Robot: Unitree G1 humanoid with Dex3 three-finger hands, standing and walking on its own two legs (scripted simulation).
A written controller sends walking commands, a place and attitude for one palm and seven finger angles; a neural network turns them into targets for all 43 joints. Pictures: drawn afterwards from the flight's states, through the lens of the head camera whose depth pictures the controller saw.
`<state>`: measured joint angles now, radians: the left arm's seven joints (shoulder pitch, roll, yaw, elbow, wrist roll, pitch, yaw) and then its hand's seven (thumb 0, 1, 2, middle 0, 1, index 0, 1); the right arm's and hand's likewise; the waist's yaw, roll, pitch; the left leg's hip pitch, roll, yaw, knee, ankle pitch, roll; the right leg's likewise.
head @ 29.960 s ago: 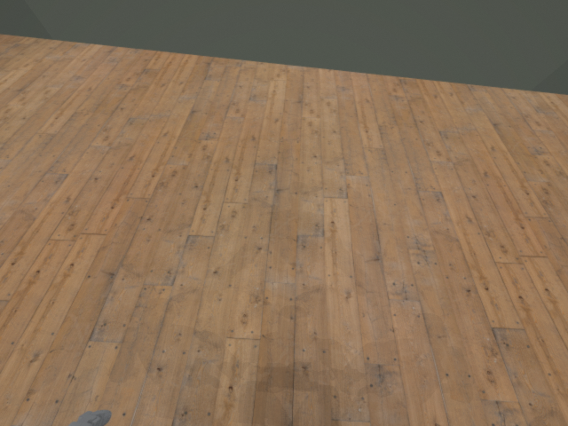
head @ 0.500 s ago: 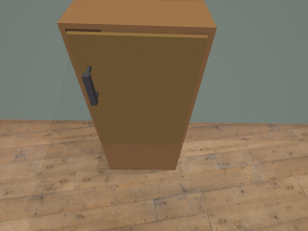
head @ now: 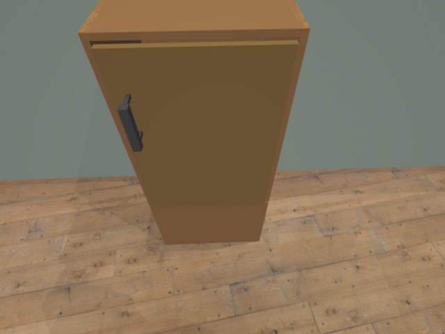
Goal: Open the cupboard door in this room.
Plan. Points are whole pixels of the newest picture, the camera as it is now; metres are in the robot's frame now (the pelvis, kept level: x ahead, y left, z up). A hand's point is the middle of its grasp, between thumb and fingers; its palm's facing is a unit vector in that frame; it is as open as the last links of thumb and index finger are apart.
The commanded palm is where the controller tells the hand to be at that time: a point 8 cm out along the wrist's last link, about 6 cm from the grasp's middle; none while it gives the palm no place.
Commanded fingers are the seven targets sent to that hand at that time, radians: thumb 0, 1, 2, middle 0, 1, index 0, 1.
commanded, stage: look again from close up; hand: left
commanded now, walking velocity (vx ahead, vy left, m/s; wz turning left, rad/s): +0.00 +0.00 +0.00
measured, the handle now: (132, 123) +0.55 +0.25 +0.05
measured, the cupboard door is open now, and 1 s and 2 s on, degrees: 0 0 0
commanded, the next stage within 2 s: raise the hand with hooked fingers in 0.38 s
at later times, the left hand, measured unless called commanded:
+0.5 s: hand out of the picture -0.02 +0.18 -0.17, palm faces +0.00 -0.97 -0.23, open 7.4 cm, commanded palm +0.07 +0.23 -0.06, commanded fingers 0.00 0.85 0.88 -0.20 -0.33 -0.20 -0.33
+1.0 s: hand out of the picture +0.11 +0.20 -0.04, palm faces +0.18 -0.98 -0.04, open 9.2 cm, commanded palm +0.11 +0.25 -0.02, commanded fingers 0.00 0.27 0.63 -0.25 -0.70 -0.25 -0.70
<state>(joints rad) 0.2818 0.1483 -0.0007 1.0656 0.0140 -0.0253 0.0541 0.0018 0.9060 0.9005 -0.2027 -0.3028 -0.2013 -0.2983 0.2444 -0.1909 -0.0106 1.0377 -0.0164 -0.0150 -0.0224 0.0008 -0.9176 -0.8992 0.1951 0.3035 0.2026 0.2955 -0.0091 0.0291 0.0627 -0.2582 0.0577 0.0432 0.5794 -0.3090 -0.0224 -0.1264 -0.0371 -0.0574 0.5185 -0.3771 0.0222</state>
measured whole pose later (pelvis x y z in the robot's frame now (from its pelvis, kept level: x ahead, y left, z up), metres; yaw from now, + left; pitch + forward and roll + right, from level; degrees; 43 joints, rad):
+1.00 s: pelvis -0.06 -0.02 -0.09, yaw +2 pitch +11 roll -2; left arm 0.46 0.20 0.24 0.03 -0.29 -0.45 -0.30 0.01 0.49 0.73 -0.23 -0.57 -0.23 -0.56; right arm 0.13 -0.25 -0.05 0.51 0.01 -0.24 -0.07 0.01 -0.91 -0.90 0.19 0.30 0.20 0.30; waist 0.07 0.00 -0.13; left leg -0.92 0.08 -0.06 1.18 -0.46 -0.05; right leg -0.77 -0.03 -0.12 1.18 -0.61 -0.03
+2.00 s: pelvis -0.05 +0.00 -0.03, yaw +1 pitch +7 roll -2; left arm 0.00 0.38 0.41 0.31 -0.34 -0.21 -0.42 -0.01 -0.49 0.31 -0.30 -1.20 -0.30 -1.19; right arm 0.24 -0.26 0.05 0.57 0.04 -0.19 -0.10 0.01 -0.91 -0.90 0.20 0.30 0.21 0.30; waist 0.02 0.03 -0.06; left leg -0.64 0.07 -0.01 0.87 -0.35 -0.02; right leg -0.49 -0.03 -0.09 0.83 -0.45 0.02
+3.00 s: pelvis -0.06 -0.01 -0.03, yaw +1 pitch +7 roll -2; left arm -0.34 0.46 0.45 0.67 -0.29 -0.25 -0.45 -0.01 -0.50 0.30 -0.30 -1.20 -0.30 -1.20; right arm 0.26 -0.28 0.05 0.61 0.04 -0.14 -0.11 0.01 -0.91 -0.90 0.20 0.30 0.21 0.30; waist -0.01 0.02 -0.05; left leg -0.65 0.08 -0.01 0.85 -0.32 -0.02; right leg -0.53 -0.02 -0.08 0.83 -0.43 0.00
